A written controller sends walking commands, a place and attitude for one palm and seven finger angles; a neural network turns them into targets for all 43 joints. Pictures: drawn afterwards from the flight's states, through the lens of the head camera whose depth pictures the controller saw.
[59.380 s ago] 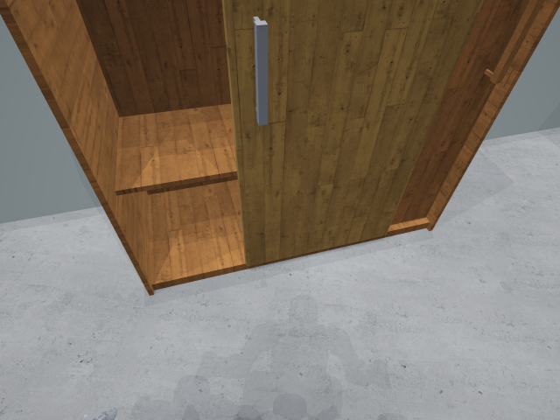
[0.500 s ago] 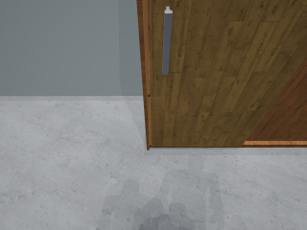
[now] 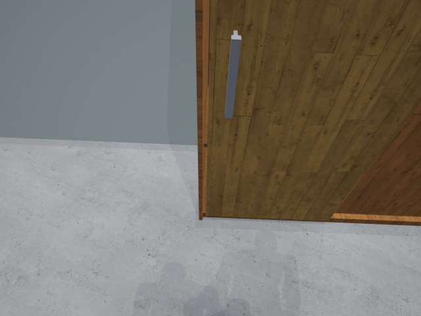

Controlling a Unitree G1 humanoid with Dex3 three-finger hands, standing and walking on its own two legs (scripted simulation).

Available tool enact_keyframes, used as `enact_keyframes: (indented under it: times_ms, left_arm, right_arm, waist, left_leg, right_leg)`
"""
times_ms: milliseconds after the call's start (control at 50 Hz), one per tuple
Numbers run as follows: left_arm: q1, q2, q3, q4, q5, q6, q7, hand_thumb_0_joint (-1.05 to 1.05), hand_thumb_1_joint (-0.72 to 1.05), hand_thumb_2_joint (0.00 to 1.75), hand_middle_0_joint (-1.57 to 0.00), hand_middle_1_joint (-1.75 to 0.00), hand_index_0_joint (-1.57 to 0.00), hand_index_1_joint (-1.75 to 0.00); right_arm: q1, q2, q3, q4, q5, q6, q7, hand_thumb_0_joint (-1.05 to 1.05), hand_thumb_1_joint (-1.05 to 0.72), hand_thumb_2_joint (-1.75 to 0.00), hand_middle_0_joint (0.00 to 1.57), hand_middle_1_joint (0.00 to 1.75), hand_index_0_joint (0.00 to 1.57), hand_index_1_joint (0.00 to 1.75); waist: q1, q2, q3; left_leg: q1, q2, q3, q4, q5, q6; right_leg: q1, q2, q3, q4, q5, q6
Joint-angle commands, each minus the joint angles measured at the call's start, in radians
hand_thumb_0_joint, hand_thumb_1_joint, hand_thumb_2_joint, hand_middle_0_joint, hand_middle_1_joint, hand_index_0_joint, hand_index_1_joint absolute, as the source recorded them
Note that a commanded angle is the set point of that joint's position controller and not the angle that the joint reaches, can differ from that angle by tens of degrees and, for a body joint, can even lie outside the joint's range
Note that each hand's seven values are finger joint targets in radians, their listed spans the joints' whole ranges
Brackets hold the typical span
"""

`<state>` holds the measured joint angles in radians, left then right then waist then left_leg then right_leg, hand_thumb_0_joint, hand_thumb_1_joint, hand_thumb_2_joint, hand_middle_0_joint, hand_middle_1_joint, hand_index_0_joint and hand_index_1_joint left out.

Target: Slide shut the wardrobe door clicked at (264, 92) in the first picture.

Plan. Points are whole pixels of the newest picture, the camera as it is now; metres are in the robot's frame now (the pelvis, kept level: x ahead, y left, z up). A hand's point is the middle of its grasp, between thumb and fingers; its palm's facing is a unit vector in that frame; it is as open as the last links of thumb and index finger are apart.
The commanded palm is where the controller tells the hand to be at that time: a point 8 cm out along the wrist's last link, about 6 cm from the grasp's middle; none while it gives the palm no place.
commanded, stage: let the arm hang, fingers relaxed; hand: right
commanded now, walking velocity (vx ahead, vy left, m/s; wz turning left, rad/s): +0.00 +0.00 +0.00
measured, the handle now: (231, 77) +0.69 -0.01 +0.10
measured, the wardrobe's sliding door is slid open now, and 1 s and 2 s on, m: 0.01 0.01 0.01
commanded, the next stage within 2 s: look to check the result in 0.12 s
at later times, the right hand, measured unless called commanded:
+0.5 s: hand out of the picture +0.03 -0.17 -0.17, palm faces +0.02 +0.98 -0.20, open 7.4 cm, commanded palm none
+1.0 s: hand out of the picture +0.07 -0.19 -0.16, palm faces +0.01 +0.97 -0.25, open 7.4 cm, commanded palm none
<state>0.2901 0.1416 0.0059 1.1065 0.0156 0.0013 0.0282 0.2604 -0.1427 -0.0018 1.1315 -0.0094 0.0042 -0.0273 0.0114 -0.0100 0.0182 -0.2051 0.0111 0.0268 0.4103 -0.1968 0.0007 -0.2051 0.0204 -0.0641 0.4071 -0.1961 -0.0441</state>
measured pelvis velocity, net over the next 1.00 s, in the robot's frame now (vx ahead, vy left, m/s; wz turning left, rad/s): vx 0.02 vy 0.02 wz -0.01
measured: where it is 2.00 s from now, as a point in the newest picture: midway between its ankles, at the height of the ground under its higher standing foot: outside the picture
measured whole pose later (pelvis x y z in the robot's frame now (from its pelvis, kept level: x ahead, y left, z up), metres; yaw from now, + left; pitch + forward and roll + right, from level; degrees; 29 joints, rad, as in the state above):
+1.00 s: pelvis +0.02 +0.02 +0.00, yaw -1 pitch -1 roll +0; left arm 0.18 0.24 0.01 1.12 0.02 0.00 0.03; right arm 0.16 -0.22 -0.02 1.14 -0.01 -0.01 -0.01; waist 0.01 -0.02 0.05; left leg -0.13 -0.01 0.04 0.34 -0.20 0.02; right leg -0.14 0.00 -0.04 0.35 -0.20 -0.02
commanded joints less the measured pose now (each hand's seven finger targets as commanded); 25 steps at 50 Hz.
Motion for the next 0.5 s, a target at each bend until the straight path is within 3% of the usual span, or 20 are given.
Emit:
enact_keyframes:
  times_ms: [0,120,240,480]
  left_arm:
    - [0.06,0.1,0.015,-0.023,0.001,-0.013,0.012,0.0,0.9,0.9,-0.2,-0.3,-0.2,-0.3]
    - [0.054,0.105,0.016,-0.017,0.001,-0.011,0.012,0.0,0.9,0.9,-0.2,-0.3,-0.2,-0.3]
    - [0.037,0.12,0.018,-0.014,0.001,-0.015,0.015,0.0,0.9,0.9,-0.2,-0.3,-0.2,-0.3]
    - [0.005,0.148,0.02,-0.01,0.002,-0.015,0.015,0.0,0.9,0.9,-0.2,-0.3,-0.2,-0.3]
  right_arm:
    - [0.069,-0.108,-0.019,-0.016,-0.004,-0.015,-0.008,0.0,-0.9,-0.9,0.2,0.3,0.2,0.3]
    - [0.049,-0.112,-0.021,-0.013,-0.003,-0.017,-0.007,0.0,-0.9,-0.9,0.2,0.3,0.2,0.3]
    - [0.037,-0.123,-0.024,-0.011,-0.001,-0.021,-0.007,0.0,-0.9,-0.9,0.2,0.3,0.2,0.3]
    - [0.005,-0.149,-0.028,-0.013,-0.001,-0.022,-0.004,0.0,-0.9,-0.9,0.2,0.3,0.2,0.3]
  waist:
    - [-0.009,-0.011,0.046]
    - [-0.002,0.012,0.047]
    - [-0.003,0.005,0.013]
    - [-0.003,0.007,0.015]
  left_leg:
    - [-0.011,0.076,-0.075,-0.08,0.023,0.037]
    - [-0.009,0.082,-0.078,-0.094,0.017,0.038]
    - [0.016,0.086,-0.077,-0.09,0.06,0.04]
    - [0.027,0.091,-0.078,-0.101,0.075,0.042]
  right_leg:
    - [-0.011,-0.129,0.132,-0.107,0.015,-0.007]
    - [0.006,-0.127,0.123,-0.102,0.024,-0.003]
    - [0.038,-0.13,0.122,-0.092,0.086,-0.002]
    - [0.054,-0.132,0.122,-0.095,0.105,0.001]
